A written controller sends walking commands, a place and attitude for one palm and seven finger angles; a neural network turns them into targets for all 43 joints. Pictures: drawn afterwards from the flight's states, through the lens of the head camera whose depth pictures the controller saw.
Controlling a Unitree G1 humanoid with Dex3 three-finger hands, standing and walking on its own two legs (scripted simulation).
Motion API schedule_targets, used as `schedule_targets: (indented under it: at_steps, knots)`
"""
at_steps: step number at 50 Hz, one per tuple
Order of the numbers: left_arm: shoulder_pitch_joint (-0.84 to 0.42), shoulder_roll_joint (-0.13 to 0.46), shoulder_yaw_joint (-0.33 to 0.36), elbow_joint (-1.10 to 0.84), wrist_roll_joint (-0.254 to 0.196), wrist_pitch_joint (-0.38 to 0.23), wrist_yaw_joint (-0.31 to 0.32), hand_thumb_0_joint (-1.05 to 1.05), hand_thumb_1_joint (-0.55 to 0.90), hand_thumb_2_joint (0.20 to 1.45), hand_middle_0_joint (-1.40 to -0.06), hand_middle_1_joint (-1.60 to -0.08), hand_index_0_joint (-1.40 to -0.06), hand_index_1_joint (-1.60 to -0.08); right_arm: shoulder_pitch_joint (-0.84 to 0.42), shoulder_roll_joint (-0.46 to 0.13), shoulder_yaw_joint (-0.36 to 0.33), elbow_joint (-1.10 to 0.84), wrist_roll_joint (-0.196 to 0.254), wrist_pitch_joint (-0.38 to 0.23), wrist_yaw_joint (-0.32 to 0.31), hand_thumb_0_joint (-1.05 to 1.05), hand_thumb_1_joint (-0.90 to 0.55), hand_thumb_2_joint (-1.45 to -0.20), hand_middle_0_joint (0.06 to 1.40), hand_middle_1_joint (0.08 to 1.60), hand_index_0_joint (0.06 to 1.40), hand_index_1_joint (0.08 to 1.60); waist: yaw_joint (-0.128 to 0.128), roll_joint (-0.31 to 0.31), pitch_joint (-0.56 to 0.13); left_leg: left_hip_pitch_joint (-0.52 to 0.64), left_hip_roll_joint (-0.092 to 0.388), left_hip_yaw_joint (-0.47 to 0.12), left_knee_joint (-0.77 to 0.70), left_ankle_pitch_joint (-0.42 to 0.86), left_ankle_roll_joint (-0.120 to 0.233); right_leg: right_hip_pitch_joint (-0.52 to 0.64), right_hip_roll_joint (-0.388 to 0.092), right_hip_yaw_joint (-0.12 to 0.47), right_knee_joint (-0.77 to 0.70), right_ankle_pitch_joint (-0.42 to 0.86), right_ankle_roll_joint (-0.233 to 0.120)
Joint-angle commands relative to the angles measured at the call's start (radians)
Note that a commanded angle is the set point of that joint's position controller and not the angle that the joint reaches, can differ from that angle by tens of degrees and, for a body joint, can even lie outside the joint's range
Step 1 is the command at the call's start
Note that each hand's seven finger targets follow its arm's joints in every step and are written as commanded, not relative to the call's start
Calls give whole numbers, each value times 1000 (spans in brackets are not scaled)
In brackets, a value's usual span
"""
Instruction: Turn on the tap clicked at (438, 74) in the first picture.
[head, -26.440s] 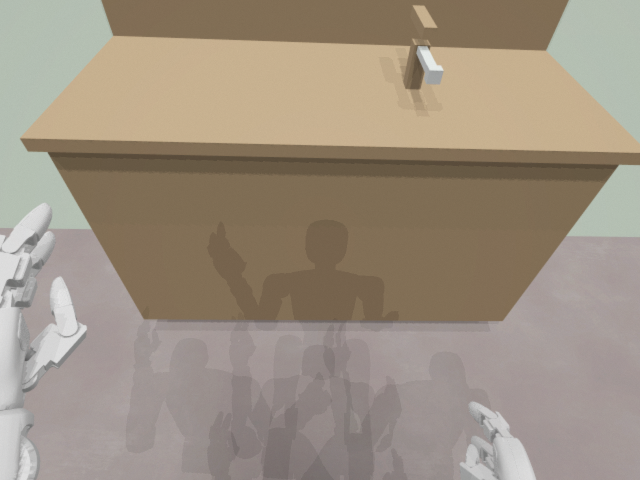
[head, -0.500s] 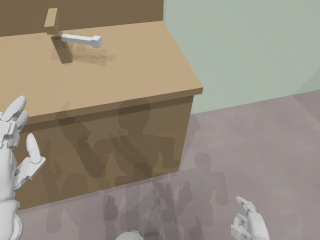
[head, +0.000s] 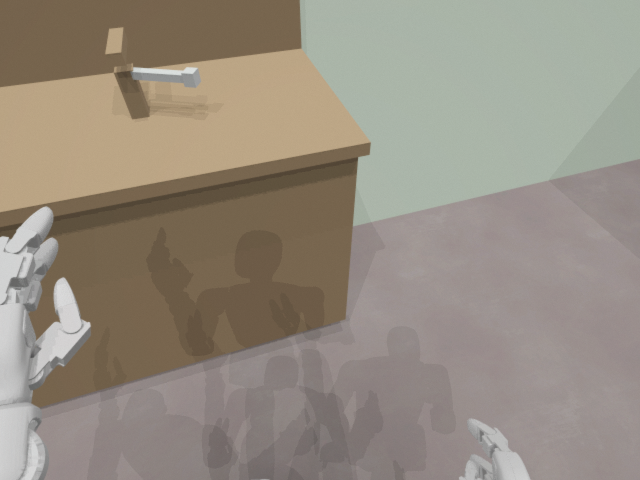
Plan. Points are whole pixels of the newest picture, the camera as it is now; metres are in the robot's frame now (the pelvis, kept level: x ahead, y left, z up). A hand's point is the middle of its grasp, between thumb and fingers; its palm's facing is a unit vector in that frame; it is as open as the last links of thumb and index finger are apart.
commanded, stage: stop stepping back and stand still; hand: left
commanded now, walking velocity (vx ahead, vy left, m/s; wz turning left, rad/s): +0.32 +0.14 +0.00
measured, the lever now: (191, 77) +0.79 +0.31 +0.14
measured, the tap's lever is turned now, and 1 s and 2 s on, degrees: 63 63 63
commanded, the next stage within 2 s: stand and check the lever's angle in 0.58 s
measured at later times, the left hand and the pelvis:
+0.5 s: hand (88, 360) +0.18 +0.22 +0.17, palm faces +0.44 -0.82 -0.37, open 7.5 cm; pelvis -0.03 -0.02 -0.01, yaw +2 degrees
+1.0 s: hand (88, 328) +0.22 +0.23 +0.16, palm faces +0.39 -0.83 -0.40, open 7.4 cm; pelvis +0.00 +0.00 +0.00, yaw +1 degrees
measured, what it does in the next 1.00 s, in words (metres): steps on the spot: left foot, then left foot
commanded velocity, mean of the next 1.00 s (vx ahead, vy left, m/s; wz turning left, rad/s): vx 0.06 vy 0.01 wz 0.00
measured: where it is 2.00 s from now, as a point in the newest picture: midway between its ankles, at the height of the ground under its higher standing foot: outside the picture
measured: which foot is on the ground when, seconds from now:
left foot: up 0.00-0.14, down 0.16-0.38, up 0.40-0.60, down 0.62-1.00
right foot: down 0.00-1.00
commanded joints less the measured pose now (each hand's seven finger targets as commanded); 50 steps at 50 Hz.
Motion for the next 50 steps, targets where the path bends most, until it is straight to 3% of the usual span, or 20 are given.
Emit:
schedule_targets:
  at_steps: [1, 5, 6, 8, 9, 10, 12, 16, 17, 18, 19, 20, 22, 24, 28, 31, 32, 36, 42, 50]
  knots:
    - [-65, 212, 154, -157, -5, -80, 25, 0, 900, 900, -200, -300, -200, -300, -107, -112, -57, -176, 5, -51, -24, 0, -900, -900, 200, 300, 200, 300, -13, -98, -73, 67, 10, 34, -51, -38, 7, -21, -260, 210, -248, -184, -77]
    - [-59, 192, 136, -124, -9, -88, 33, 0, 900, 900, -200, -300, -200, -300, -80, -130, -64, -173, 0, -57, -39, 0, -900, -900, 200, 300, 200, 300, -21, -83, -34, 228, 9, 65, -305, -107, 38, -91, -230, 216, -217, -368, -61]
    - [-54, 194, 142, -130, -11, -93, 34, 0, 900, 900, -200, -300, -200, -300, -71, -139, -66, -175, -1, -64, -42, 0, -900, -900, 200, 300, 200, 300, -24, -16, -31, 256, 34, 19, -389, -149, 60, -98, -190, 196, -152, -344, -46]
    - [-57, 185, 138, -165, -14, -102, 34, 0, 900, 900, -200, -300, -200, -300, -64, -173, -70, -192, -2, -70, -42, 0, -900, -900, 200, 300, 200, 300, -23, 222, -8, 333, 212, -259, -527, -215, 134, -223, -37, 34, 118, -216, 21]
    - [-83, 201, 142, -182, -2, -100, 36, 0, 900, 900, -200, -300, -200, -300, -54, -165, -64, -189, 2, -71, -40, 0, -900, -900, 200, 300, 200, 300, -28, 258, 2, 327, 296, -344, -580, -171, 160, -274, -2, -45, 281, -216, 51]
    - [-107, 220, 155, -177, 6, -104, 37, 0, 900, 900, -200, -300, -200, -300, -60, -144, -62, -169, -4, -76, -42, 0, -900, -900, 200, 300, 200, 300, -32, 254, 20, 220, 312, -378, -629, -274, 183, -262, -23, -15, 399, -229, 54]
    - [-128, 202, 146, -161, 18, -99, 30, 0, 900, 900, -200, -300, -200, -300, -68, -149, -65, -156, -8, -92, -32, 0, -900, -900, 200, 300, 200, 300, -24, 197, 79, 64, 299, -324, -649, -378, 192, -182, -49, -1, 401, -189, 53]
    - [-133, 174, 114, -150, 17, -90, 30, 0, 900, 900, -200, -300, -200, -300, -78, -164, -64, -157, -4, -114, -34, 0, -900, -900, 200, 300, 200, 300, 0, 129, 40, 21, 185, -112, -457, -271, 108, 85, -17, -80, 13, -111, 51]
    - [-140, 179, 114, -151, 20, -93, 26, 0, 900, 900, -200, -300, -200, -300, -82, -162, -67, -160, -4, -113, -33, 0, -900, -900, 200, 300, 200, 300, -2, 49, 33, -15, 125, -51, -325, -249, 84, 116, -56, -3, -78, -124, 21]
    - [-120, 207, 131, -140, 21, -93, 22, 0, 900, 900, -200, -300, -200, -300, -80, -149, -71, -162, -5, -109, -30, 0, -900, -900, 200, 300, 200, 300, -3, -155, 23, -90, 40, 16, -89, -208, 53, 118, -199, 275, -205, -236, -51]
    - [-144, 204, 126, -151, 9, -94, 13, 0, 900, 900, -200, -300, -200, -300, -102, -142, -73, -168, 4, -108, -24, 0, -900, -900, 200, 300, 200, 300, 1, -271, 24, -137, -10, 36, 131, -173, 29, 109, -356, 530, -310, -186, -124]
    - [-190, 206, 128, -183, 5, -112, 5, 0, 900, 900, -200, -300, -200, -300, -87, -144, -79, -158, 1, -112, -15, 0, -900, -900, 200, 300, 200, 300, -6, -148, 1, -114, 5, -18, 233, -139, 14, 88, -370, 504, -314, -169, -136]
    - [-130, 210, 152, -168, -1, -121, -2, 0, 900, 900, -200, -300, -200, -300, -60, -133, -74, -152, 4, -106, -4, 0, -900, -900, 200, 300, 200, 300, -13, -82, -12, -67, 34, -47, 197, -88, 3, 79, -331, 384, -252, -6, -132]
    - [-93, 224, 180, -193, -4, -137, 1, 0, 900, 900, -200, -300, -200, -300, -80, -110, -63, -165, 8, -89, -5, 0, -900, -900, 200, 300, 200, 300, -11, -85, -50, 38, 44, -16, 26, -65, 5, 83, -295, 231, -180, 185, -108]
    - [-21, 187, 175, -159, -20, -135, 11, 0, 900, 900, -200, -300, -200, -300, -102, -104, -54, -182, 1, -82, -18, 0, -900, -900, 200, 300, 200, 300, -10, -101, -73, 233, 2, 50, -293, 82, 15, 48, -213, 137, -139, 97, -38]
    - [-48, 181, 155, -212, -21, -131, 12, 0, 900, 900, -200, -300, -200, -300, -115, -138, -64, -200, 4, -82, -22, 0, -900, -900, 200, 300, 200, 300, 8, 107, -54, 299, 147, -114, -410, 165, 69, -31, -95, 84, -68, 17, 35]
    - [-51, 176, 148, -216, -19, -123, 12, 0, 900, 900, -200, -300, -200, -300, -115, -145, -66, -208, 12, -81, -20, 0, -900, -900, 200, 300, 200, 300, 14, 101, -56, 282, 170, -135, -409, 195, 73, -13, -73, 66, -65, 42, 51]
    - [-83, 169, 126, -200, -6, -106, 7, 0, 900, 900, -200, -300, -200, -300, -113, -139, -60, -208, 11, -79, -18, 0, -900, -900, 200, 300, 200, 300, 0, 90, -24, 193, 121, -75, -388, 171, 49, 45, -77, 72, -99, 118, 45]
    - [-61, 184, 135, -252, -11, -101, 13, 0, 900, 900, -200, -300, -200, -300, -108, -137, -68, -222, 10, -83, -17, 0, -900, -900, 200, 300, 200, 300, 3, 61, -148, 290, 102, -35, -335, 350, 32, 117, -108, 79, -89, 317, 35]
    - [12, 187, 157, -219, -20, -91, 11, 0, 900, 900, -200, -300, -200, -300, -118, -131, -59, -235, 8, -60, -18, 0, -900, -900, 200, 300, 200, 300, 2, 47, -120, 261, 110, -39, -372, 344, 25, 110, -87, 54, -104, 287, 42]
